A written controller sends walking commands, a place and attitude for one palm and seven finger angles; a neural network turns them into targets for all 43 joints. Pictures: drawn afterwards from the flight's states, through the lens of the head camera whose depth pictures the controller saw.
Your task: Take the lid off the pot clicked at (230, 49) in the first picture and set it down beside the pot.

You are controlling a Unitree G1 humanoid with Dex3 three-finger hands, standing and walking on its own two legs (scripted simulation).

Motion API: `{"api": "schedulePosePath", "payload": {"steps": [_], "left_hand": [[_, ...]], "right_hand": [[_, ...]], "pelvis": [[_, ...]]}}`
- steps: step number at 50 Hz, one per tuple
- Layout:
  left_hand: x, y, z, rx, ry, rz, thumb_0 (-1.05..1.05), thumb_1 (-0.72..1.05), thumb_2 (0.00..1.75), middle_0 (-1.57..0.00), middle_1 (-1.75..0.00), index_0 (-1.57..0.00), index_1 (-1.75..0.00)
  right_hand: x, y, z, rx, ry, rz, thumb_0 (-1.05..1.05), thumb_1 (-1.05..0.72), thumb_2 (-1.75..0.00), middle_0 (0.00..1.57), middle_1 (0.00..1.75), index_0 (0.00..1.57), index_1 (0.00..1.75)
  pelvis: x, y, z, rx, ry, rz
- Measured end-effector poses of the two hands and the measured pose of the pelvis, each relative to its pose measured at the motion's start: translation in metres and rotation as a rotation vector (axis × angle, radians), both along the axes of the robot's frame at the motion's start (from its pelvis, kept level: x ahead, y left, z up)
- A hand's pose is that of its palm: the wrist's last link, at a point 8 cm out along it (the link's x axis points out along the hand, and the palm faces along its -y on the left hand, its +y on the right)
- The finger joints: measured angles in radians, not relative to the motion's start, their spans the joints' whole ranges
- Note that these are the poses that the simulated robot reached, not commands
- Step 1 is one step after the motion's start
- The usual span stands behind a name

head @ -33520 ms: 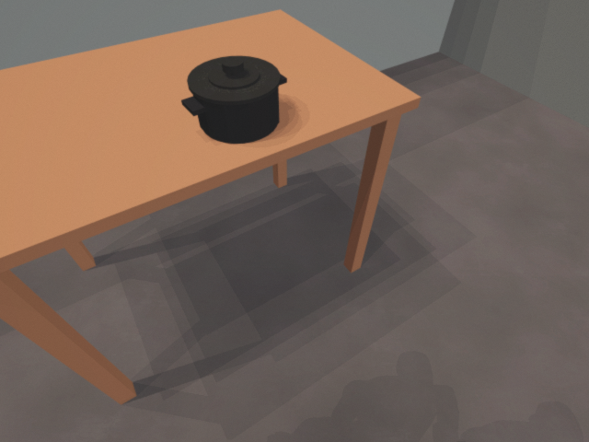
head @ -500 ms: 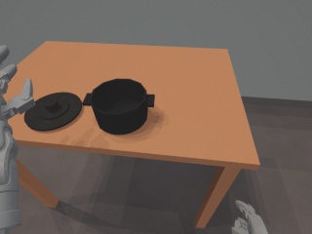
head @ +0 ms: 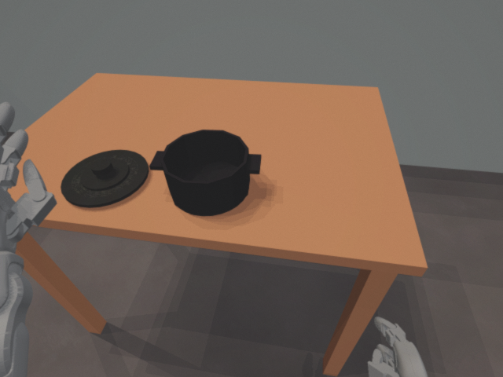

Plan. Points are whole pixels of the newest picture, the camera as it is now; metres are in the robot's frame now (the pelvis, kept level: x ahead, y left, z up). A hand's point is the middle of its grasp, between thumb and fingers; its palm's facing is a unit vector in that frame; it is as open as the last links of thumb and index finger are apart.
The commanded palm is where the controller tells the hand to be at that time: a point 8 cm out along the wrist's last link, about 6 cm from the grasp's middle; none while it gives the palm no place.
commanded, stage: draw the hand back to the body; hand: left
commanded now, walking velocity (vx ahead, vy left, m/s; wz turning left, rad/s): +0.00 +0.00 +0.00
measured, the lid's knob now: (101, 167) +0.50 +0.40 +0.04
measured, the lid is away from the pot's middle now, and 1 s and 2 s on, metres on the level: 0.25 0.25 0.25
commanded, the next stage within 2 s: step back with the hand held close in 0.48 s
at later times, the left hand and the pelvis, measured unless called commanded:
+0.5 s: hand (14, 241) +0.18 +0.28 +0.22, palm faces +0.45 -0.84 -0.31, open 7.4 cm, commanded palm +0.13 +0.32 +0.23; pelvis +0.00 +0.03 +0.00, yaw +0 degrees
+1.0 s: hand (7, 256) +0.18 +0.29 +0.20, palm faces +0.30 -0.80 -0.51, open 7.4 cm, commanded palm +0.11 +0.34 +0.23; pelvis -0.03 +0.07 -0.01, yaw -2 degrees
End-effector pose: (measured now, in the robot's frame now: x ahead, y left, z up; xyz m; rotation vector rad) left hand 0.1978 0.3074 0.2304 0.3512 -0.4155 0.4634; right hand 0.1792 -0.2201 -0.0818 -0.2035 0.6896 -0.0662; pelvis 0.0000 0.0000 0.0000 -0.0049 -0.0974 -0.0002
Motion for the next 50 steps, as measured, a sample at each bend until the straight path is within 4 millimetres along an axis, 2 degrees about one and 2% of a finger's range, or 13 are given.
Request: {"api": "schedulePosePath", "payload": {"steps": [20,30,33,37,43,46,50], "left_hand": [[-0.053,0.001,-0.004,0.082,0.038,-0.061,0.01,0.89,0.9,-0.21,-0.3,-0.21,-0.3],[-0.057,0.012,-0.003,0.078,0.019,-0.05,0.01,0.89,0.9,-0.21,-0.3,-0.21,-0.3],[-0.057,0.019,0.009,0.154,-0.025,-0.042,0.02,0.89,0.9,-0.21,-0.3,-0.21,-0.3],[-0.052,0.024,0.012,0.199,-0.056,-0.059,0.01,0.89,0.9,-0.21,-0.3,-0.2,-0.3],[-0.042,0.022,-0.011,0.207,0.051,-0.159,0.01,0.89,0.9,-0.21,-0.3,-0.2,-0.3],[-0.046,0.024,-0.015,0.244,0.092,-0.191,0.01,0.89,0.9,-0.21,-0.3,-0.21,-0.3],[-0.057,0.027,-0.011,0.296,0.089,-0.192,0.01,0.89,0.9,-0.21,-0.31,-0.21,-0.3]], "right_hand": [[0.007,0.042,0.012,0.002,-0.053,0.042,0.02,-0.9,-0.9,0.2,0.3,0.2,0.3],[0.006,0.056,0.014,-0.002,-0.055,0.059,0.02,-0.9,-0.9,0.2,0.3,0.2,0.3],[0.004,0.057,0.016,-0.007,-0.047,0.056,0.02,-0.9,-0.9,0.2,0.3,0.2,0.3],[-0.003,0.05,0.018,-0.025,-0.019,0.023,0.02,-0.9,-0.9,0.2,0.3,0.2,0.3],[-0.026,0.037,0.02,-0.071,0.03,-0.072,0.02,-0.9,-0.9,0.2,0.3,0.2,0.3],[-0.04,0.033,0.019,-0.09,0.048,-0.104,0.02,-0.9,-0.9,0.2,0.3,0.2,0.3],[-0.056,0.035,0.015,-0.099,0.057,-0.117,0.02,-0.9,-0.9,0.2,0.3,0.2,0.3]], "pelvis": [[0.002,0.029,0.0,-0.012,-0.012,-0.002],[0.0,0.039,0.0,-0.016,-0.013,-0.001],[-0.002,0.041,-0.001,-0.022,0.01,-0.004],[-0.005,0.047,-0.002,-0.029,0.049,-0.011],[-0.013,0.059,-0.004,-0.024,0.089,-0.023],[-0.019,0.064,-0.006,-0.017,0.102,-0.026],[-0.026,0.067,-0.01,-0.006,0.109,-0.03]]}}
